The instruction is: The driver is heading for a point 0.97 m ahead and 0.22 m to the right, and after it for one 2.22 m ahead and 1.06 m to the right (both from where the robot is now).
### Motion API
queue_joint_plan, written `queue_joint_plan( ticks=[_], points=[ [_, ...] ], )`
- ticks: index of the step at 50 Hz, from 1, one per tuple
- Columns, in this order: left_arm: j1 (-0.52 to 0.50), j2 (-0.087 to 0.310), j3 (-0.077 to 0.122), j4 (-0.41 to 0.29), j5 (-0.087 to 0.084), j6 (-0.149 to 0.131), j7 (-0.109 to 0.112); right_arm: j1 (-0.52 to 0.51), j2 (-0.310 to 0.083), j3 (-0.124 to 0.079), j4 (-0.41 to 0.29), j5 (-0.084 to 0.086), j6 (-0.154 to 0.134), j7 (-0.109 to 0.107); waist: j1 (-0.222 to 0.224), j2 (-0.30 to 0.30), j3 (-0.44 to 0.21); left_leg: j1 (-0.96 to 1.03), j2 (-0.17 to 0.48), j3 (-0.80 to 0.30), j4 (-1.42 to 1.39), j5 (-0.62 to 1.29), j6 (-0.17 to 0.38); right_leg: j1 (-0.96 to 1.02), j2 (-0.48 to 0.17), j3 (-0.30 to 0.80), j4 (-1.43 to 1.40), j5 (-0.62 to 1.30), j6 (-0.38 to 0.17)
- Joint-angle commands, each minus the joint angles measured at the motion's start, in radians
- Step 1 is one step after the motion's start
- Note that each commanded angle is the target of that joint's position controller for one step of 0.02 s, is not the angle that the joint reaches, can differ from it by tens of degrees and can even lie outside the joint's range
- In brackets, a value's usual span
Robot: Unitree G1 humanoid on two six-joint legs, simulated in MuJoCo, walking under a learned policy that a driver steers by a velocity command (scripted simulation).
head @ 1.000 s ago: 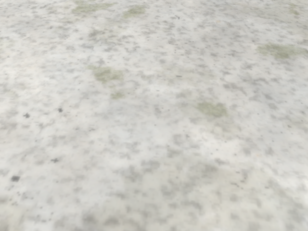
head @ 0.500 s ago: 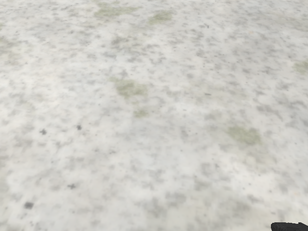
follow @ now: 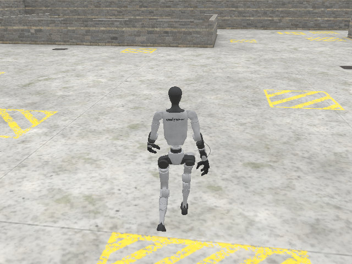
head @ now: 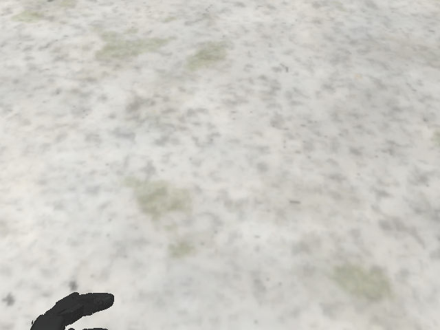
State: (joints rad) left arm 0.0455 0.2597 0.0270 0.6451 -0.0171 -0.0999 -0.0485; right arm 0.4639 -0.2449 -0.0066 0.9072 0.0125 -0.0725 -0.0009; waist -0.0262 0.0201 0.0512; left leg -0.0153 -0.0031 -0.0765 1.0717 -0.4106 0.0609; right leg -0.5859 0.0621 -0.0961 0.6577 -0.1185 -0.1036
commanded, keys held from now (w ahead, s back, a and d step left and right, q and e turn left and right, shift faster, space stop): w+shift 0.38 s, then w+e+shift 0.62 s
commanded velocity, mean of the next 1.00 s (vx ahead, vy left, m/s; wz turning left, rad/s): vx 1.00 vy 0.00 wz -0.40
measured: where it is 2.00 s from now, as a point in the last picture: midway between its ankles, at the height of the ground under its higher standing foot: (329, 63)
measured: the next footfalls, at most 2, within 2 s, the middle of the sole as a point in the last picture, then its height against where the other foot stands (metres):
left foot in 0.42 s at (169, 259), level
right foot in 0.90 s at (238, 156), level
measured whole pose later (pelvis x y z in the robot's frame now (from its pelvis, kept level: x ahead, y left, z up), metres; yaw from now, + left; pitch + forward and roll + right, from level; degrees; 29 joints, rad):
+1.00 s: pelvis +0.93 +0.00 +0.00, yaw -26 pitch -3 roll +1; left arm 0.32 0.30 0.08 0.74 -0.01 -0.04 -0.05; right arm 0.19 -0.25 -0.02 0.76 0.03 -0.13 0.01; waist 0.06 -0.02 0.07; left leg -0.21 -0.03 -0.02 1.46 -0.42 0.05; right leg -0.47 0.13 -0.08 0.77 -0.26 -0.20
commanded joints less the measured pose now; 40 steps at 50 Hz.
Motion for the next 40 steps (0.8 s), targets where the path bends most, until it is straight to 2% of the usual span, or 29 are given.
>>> queue_joint_plan(
  ticks=[1, 2, 3, 4, 6, 8, 10, 11, 13, 16, 17, 18, 19, 20, 21, 22, 23, 24, 25, 26, 27, 28, 29, 31, 33, 34, 37, 39, 40],
  points=[
    [0.387, 0.139, 0.057, 0.072, 0.022, -0.001, 0.023, -0.167, -0.135, -0.017, -0.181, 0.055, -0.081, 0.010, 0.174, -0.075, -0.238, -0.743, 0.052, -0.081, 0.407, 0.045, 0.050, 0.864, -0.346, 0.711, -0.387, -0.414, -0.179],
    [0.323, 0.120, 0.052, 0.076, 0.036, -0.009, 0.016, -0.210, -0.109, -0.017, -0.191, 0.037, -0.083, 0.010, 0.113, 0.016, -0.132, -0.712, 0.084, -0.064, 0.332, 0.080, 0.050, 0.668, -0.308, 0.605, -0.411, -0.295, -0.170],
    [0.273, 0.075, 0.037, 0.074, 0.054, -0.017, 0.011, -0.181, -0.096, -0.021, -0.186, 0.029, -0.069, 0.012, 0.047, 0.003, -0.098, -0.643, 0.124, -0.072, 0.289, 0.118, 0.049, 0.531, -0.271, 0.525, -0.436, -0.256, -0.164],
    [0.240, 0.048, 0.029, 0.078, 0.048, -0.018, 0.006, -0.152, -0.078, -0.019, -0.176, 0.025, -0.051, 0.014, 0.010, -0.031, -0.072, -0.613, 0.140, -0.065, 0.265, 0.119, 0.039, 0.447, -0.255, 0.486, -0.463, -0.249, -0.173],
    [0.222, 0.052, 0.028, 0.096, 0.011, -0.022, 0.005, -0.150, -0.050, -0.011, -0.176, 0.016, -0.020, 0.009, -0.030, -0.058, 0.008, -0.627, 0.179, -0.047, 0.177, 0.106, 0.009, 0.319, -0.247, 0.407, -0.530, -0.240, -0.172],
    [0.246, 0.095, 0.036, 0.109, 0.008, -0.032, 0.014, -0.259, -0.055, -0.003, -0.218, -0.004, -0.014, -0.001, -0.014, -0.045, 0.085, -0.704, 0.195, -0.018, 0.062, 0.237, -0.031, 0.261, -0.231, 0.329, -0.577, -0.150, -0.168],
    [0.276, 0.109, 0.039, 0.114, 0.009, -0.038, 0.027, -0.362, -0.068, -0.002, -0.250, -0.018, -0.028, 0.005, 0.016, -0.034, 0.104, -0.677, 0.180, 0.020, -0.134, 0.445, -0.050, 0.239, -0.179, 0.219, -0.585, -0.029, -0.139],
    [0.301, 0.113, 0.039, 0.117, 0.004, -0.041, 0.033, -0.414, -0.062, 0.002, -0.262, -0.017, -0.037, 0.014, 0.039, -0.021, 0.102, -0.619, 0.160, 0.053, -0.241, 0.553, -0.050, 0.230, -0.160, 0.173, -0.596, 0.004, -0.121],
    [0.380, 0.141, 0.043, 0.137, -0.010, -0.044, 0.039, -0.501, -0.054, 0.005, -0.285, -0.004, -0.050, 0.033, 0.078, -0.008, 0.101, -0.500, 0.117, 0.081, -0.403, 0.699, -0.049, 0.258, -0.180, 0.148, -0.648, 0.005, -0.109],
    [0.445, 0.164, 0.047, 0.172, -0.016, -0.015, 0.045, -0.583, -0.085, -0.007, -0.318, 0.012, -0.055, 0.053, 0.095, -0.028, 0.122, -0.570, 0.080, 0.082, -0.561, 0.658, -0.032, 0.531, -0.243, 0.133, -0.619, 0.123, -0.084],
    [0.448, 0.177, 0.049, 0.178, -0.010, 0.000, 0.048, -0.579, -0.102, -0.016, -0.323, 0.012, -0.056, 0.059, 0.079, -0.047, 0.104, -0.575, 0.056, 0.094, -0.580, 0.599, -0.019, 0.622, -0.265, 0.131, -0.569, 0.271, -0.072],
    [0.446, 0.199, 0.053, 0.182, 0.004, 0.013, 0.050, -0.534, -0.130, -0.030, -0.319, 0.014, -0.053, 0.059, 0.045, -0.084, 0.055, -0.540, 0.022, 0.111, -0.565, 0.520, -0.002, 0.704, -0.285, 0.130, -0.489, 0.492, -0.057],
    [0.439, 0.220, 0.058, 0.187, 0.022, 0.028, 0.051, -0.445, -0.167, -0.049, -0.306, 0.023, -0.045, 0.055, -0.014, -0.133, -0.021, -0.467, -0.011, 0.131, -0.527, 0.425, 0.020, 0.770, -0.294, 0.121, -0.360, 0.743, -0.044],
    [0.426, 0.223, 0.056, 0.192, 0.038, 0.045, 0.054, -0.275, -0.207, -0.072, -0.272, 0.030, -0.034, 0.042, -0.113, -0.167, -0.123, -0.263, -0.028, 0.135, -0.505, 0.365, 0.048, 0.731, -0.286, 0.119, -0.143, 0.902, -0.027],
    [0.391, 0.190, 0.039, 0.171, 0.049, 0.051, 0.061, -0.027, -0.242, -0.088, -0.215, 0.028, -0.020, 0.023, -0.236, -0.150, -0.264, 0.110, 0.071, 0.033, -0.422, 0.292, 0.061, 0.475, -0.257, 0.119, 0.192, 0.731, -0.001],
    [0.608, -0.035, -0.018, 0.143, 0.026, 0.021, 0.041, 0.049, -0.367, -0.118, -0.189, -0.014, -0.032, 0.027, -0.082, 0.251, -0.488, 0.568, 0.374, -0.551, -0.519, -0.181, 0.233, 0.008, -0.054, 0.161, 0.669, -0.094, 0.052],
    [0.577, 0.031, -0.014, 0.167, -0.030, -0.007, 0.039, 0.101, -0.268, -0.100, -0.178, -0.018, -0.040, 0.035, -0.137, 0.281, -0.608, 0.596, 0.390, -0.835, -0.763, -0.482, 0.204, -0.076, -0.039, 0.291, 0.780, -0.321, 0.022],
    [0.393, 0.124, 0.017, 0.121, -0.071, -0.013, 0.048, 0.029, -0.203, -0.084, -0.166, -0.019, -0.045, 0.029, -0.145, 0.217, -0.372, 0.445, 0.373, -0.671, -0.802, -0.371, 0.134, -0.175, -0.083, 0.257, 0.821, -0.271, 0.011],
    [0.285, 0.132, 0.018, 0.086, -0.061, -0.017, 0.055, -0.052, -0.180, -0.078, -0.167, -0.021, -0.049, 0.028, -0.123, 0.076, -0.238, 0.270, 0.344, -0.507, -0.798, -0.178, 0.103, -0.186, -0.130, 0.238, 0.783, -0.206, 0.014],
    [0.244, 0.117, 0.021, 0.075, -0.033, -0.015, 0.057, -0.115, -0.157, -0.074, -0.159, -0.030, -0.055, 0.031, -0.076, 0.006, -0.149, 0.103, 0.315, -0.377, -0.808, -0.036, 0.092, -0.150, -0.171, 0.233, 0.723, -0.150, 0.018],
    [0.283, 0.104, 0.028, 0.082, -0.030, 0.002, 0.051, -0.158, -0.119, -0.066, -0.150, -0.046, -0.065, 0.032, -0.017, 0.038, -0.119, -0.019, 0.285, -0.278, -0.825, 0.051, 0.080, -0.072, -0.215, 0.252, 0.682, -0.099, 0.020],
    [0.321, 0.086, 0.032, 0.099, -0.037, 0.024, 0.045, -0.190, -0.077, -0.058, -0.137, -0.043, -0.069, 0.034, 0.015, 0.066, -0.103, -0.079, 0.258, -0.192, -0.847, 0.102, 0.069, -0.024, -0.237, 0.254, 0.662, -0.082, 0.025],
    [0.338, 0.067, 0.033, 0.110, -0.042, 0.044, 0.041, -0.208, -0.062, -0.057, -0.127, -0.029, -0.070, 0.035, 0.030, 0.070, -0.074, -0.116, 0.242, -0.109, -0.871, 0.150, 0.058, -0.018, -0.250, 0.244, 0.652, -0.079, 0.026],
    [0.294, 0.044, 0.031, 0.097, -0.037, 0.074, 0.039, -0.229, -0.077, -0.064, -0.108, -0.015, -0.074, 0.034, 0.042, 0.059, 0.011, -0.184, 0.233, 0.017, -0.911, 0.265, 0.036, -0.075, -0.265, 0.228, 0.630, -0.042, 0.034],
    [0.242, 0.053, 0.035, 0.083, -0.034, 0.082, 0.040, -0.242, -0.077, -0.063, -0.107, -0.032, -0.071, 0.024, 0.044, 0.023, 0.061, -0.196, 0.173, 0.148, -0.938, 0.360, 0.002, -0.128, -0.239, 0.214, 0.557, 0.082, 0.032],
    [0.203, 0.043, 0.030, 0.061, -0.032, 0.079, 0.037, -0.234, -0.106, -0.069, -0.107, -0.037, -0.073, 0.018, 0.042, 0.047, 0.088, -0.215, 0.183, 0.178, -0.956, 0.397, 0.006, -0.137, -0.238, 0.198, 0.484, 0.144, 0.038],
    [0.099, 0.063, 0.032, 0.031, -0.022, 0.059, 0.013, -0.174, -0.129, -0.067, -0.096, -0.040, -0.069, -0.005, 0.004, -0.035, 0.123, -0.115, 0.166, 0.275, -0.981, 0.515, -0.018, -0.174, -0.196, 0.102, 0.312, 0.278, 0.028],
    [0.043, 0.045, 0.023, -0.001, -0.022, 0.048, -0.013, -0.146, -0.177, -0.074, -0.095, -0.035, -0.056, -0.020, -0.004, -0.038, 0.138, -0.020, 0.194, 0.328, -0.954, 0.707, -0.050, -0.182, -0.175, 0.041, 0.186, 0.300, 0.007],
    [0.025, 0.055, 0.026, -0.016, -0.020, 0.042, -0.028, -0.146, -0.195, -0.075, -0.100, -0.034, -0.048, -0.029, 0.001, -0.036, 0.130, 0.012, 0.194, 0.354, -0.922, 0.886, -0.069, -0.130, -0.144, -0.013, 0.120, 0.297, -0.006]
  ],
)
